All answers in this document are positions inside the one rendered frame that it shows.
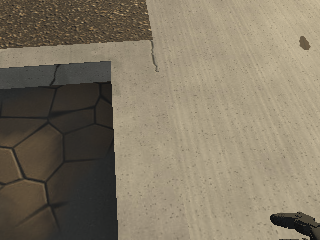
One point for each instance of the right robot hand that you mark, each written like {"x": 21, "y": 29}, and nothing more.
{"x": 302, "y": 223}

